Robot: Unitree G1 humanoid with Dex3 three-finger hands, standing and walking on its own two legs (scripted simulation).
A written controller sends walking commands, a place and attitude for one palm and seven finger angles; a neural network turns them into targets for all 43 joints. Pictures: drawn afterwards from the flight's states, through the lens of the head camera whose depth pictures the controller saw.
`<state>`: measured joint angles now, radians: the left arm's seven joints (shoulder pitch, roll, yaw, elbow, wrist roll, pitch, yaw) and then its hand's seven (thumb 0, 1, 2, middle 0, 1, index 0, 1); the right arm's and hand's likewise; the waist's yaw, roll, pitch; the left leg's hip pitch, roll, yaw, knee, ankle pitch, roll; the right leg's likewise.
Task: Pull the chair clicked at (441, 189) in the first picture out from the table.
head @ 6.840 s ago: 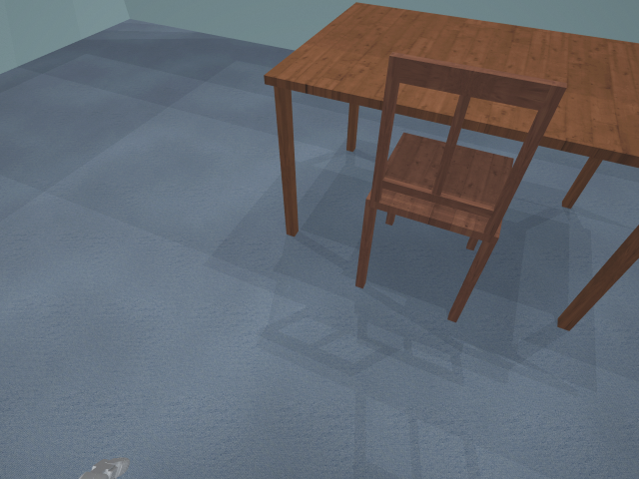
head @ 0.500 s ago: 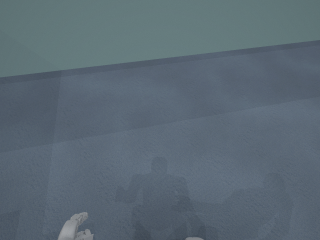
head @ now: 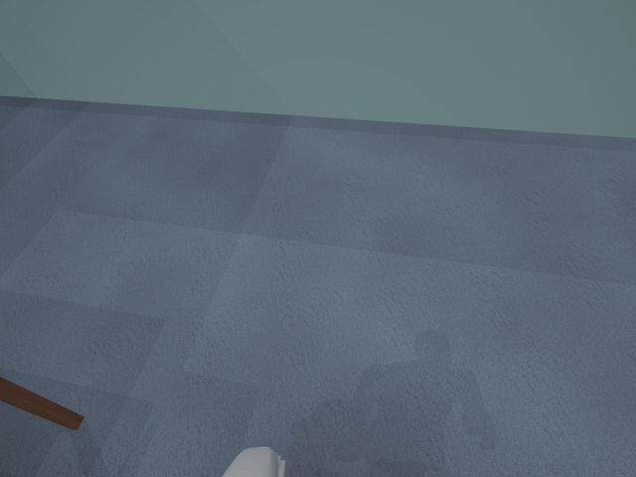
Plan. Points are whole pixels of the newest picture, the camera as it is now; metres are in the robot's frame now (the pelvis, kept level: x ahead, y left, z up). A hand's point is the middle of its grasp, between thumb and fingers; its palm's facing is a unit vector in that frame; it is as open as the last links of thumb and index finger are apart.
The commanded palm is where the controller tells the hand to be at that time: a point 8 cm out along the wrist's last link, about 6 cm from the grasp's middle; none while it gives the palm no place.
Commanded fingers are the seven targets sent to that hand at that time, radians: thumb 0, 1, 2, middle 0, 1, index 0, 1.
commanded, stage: turn to face it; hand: left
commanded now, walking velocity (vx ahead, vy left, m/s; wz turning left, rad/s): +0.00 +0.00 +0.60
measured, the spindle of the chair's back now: out of the picture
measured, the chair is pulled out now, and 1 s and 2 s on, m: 0.00 0.00 0.00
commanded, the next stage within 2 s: none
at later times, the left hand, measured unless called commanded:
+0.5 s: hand out of the picture +0.03 +0.28 -0.17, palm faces +0.35 -0.91 -0.24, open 7.4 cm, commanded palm none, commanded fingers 0.00 0.90 0.90 -0.20 -0.30 -0.20 -0.30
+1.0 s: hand out of the picture -0.03 +0.21 -0.15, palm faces +0.56 -0.78 -0.28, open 7.4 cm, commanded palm none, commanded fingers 0.00 0.90 0.90 -0.20 -0.30 -0.20 -0.30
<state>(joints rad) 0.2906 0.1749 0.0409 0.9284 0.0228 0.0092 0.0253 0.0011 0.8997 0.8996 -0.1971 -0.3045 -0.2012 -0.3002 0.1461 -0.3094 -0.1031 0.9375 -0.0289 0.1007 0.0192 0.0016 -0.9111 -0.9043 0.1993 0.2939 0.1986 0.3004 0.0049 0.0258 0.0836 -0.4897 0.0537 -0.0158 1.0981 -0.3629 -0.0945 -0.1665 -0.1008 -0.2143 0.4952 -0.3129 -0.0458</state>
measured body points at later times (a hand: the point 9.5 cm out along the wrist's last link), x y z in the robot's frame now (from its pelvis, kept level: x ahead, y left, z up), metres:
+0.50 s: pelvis +0.00 +0.05 +0.00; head +0.02 +0.08 +0.45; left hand +0.01 +0.33 -0.15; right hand +0.16 -0.16 -0.13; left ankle -0.02 +0.14 -0.74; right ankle +0.05 -0.12 -0.67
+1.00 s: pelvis +0.01 +0.00 +0.00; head +0.05 -0.01 +0.45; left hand -0.06 +0.25 -0.13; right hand +0.20 -0.20 -0.16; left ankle -0.09 +0.13 -0.67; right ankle +0.05 -0.10 -0.74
